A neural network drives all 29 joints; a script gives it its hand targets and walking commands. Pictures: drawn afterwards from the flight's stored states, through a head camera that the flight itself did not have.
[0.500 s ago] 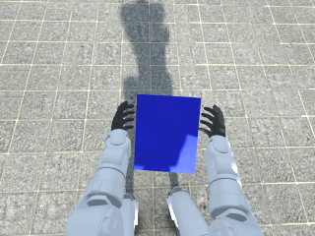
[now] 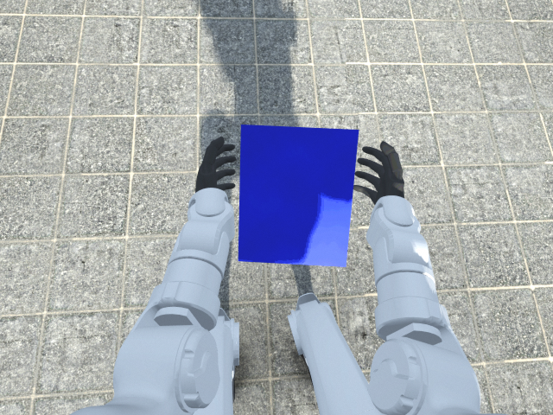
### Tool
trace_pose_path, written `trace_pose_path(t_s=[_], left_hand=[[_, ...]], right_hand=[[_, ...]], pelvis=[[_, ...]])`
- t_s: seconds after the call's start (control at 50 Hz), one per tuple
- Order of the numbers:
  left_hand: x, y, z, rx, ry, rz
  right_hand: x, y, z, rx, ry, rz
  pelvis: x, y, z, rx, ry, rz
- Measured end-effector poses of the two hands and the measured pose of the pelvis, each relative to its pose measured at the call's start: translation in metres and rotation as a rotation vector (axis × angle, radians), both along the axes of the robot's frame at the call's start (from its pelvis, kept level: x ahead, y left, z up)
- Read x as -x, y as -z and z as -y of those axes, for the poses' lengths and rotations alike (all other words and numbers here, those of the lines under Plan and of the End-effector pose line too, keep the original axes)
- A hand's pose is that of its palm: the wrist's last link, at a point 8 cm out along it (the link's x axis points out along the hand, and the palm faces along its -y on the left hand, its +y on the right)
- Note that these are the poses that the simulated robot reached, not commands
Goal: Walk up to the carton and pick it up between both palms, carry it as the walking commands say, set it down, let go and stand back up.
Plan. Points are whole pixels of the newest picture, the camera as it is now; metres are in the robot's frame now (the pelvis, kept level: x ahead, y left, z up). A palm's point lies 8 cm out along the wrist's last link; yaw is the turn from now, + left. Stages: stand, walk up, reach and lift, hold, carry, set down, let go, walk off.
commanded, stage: set down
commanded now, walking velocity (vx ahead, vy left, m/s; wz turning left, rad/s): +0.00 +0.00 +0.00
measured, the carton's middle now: (294, 190) +0.46 -0.10 -0.18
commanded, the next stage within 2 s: none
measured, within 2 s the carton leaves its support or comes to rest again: neither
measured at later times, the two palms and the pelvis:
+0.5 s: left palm (223, 189) +0.47 +0.03 -0.16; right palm (373, 200) +0.41 -0.22 -0.15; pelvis -0.01 -0.01 -0.07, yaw +0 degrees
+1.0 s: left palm (228, 190) +0.50 +0.02 -0.25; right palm (358, 204) +0.43 -0.23 -0.23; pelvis -0.03 -0.01 -0.13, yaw -1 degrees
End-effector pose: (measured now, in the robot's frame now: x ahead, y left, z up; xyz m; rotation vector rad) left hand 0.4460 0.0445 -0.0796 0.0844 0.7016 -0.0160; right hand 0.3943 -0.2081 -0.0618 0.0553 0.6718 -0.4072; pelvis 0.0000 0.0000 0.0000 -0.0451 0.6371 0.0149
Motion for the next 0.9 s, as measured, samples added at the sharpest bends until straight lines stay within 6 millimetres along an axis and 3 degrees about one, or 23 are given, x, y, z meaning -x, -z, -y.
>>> trace_pose_path(t_s=[0.9], left_hand=[[-0.05,0.151,0.021,-0.029,0.069,-0.022]], right_hand=[[-0.034,0.154,0.02,-0.003,0.015,-0.032]], pelvis=[[0.025,0.116,0.014,-0.005,0.014,-0.123]])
